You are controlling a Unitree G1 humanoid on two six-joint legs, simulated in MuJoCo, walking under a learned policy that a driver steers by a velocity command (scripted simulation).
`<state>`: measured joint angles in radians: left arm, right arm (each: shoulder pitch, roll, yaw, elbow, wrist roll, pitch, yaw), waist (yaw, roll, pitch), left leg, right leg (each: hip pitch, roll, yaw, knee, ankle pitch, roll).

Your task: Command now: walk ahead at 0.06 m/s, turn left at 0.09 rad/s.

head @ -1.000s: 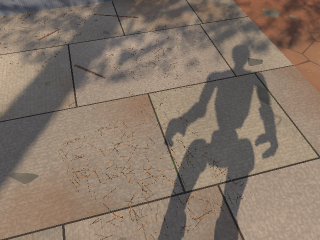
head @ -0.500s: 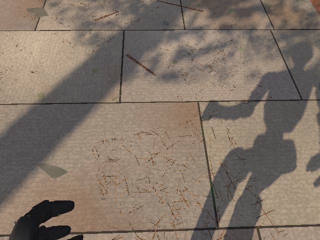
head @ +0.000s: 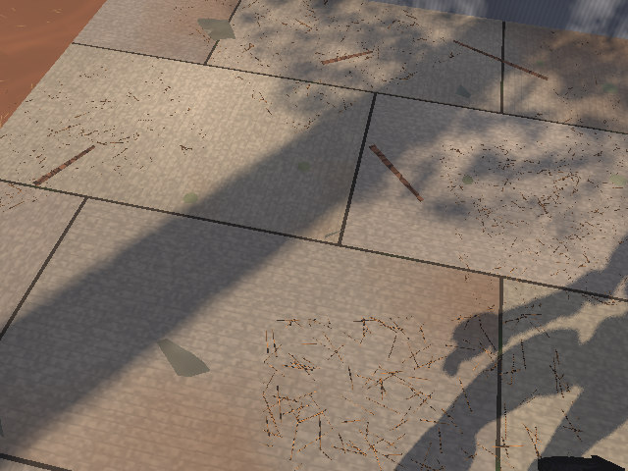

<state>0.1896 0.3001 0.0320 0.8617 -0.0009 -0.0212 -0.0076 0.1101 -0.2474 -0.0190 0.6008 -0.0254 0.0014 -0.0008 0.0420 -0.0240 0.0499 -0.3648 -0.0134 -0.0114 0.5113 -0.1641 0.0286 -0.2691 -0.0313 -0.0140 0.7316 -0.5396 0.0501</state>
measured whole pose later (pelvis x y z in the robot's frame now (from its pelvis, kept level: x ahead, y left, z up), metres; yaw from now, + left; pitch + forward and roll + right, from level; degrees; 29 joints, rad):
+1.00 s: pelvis +0.05 -0.04 +0.01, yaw +0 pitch -2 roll +0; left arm 0.22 0.24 0.00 1.06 0.00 0.00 0.02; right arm 0.17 -0.24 -0.04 1.05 0.00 0.02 -0.05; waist 0.00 0.01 0.04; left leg -0.21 0.03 -0.03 0.46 -0.21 -0.04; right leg -0.13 0.01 -0.01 0.46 -0.30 -0.01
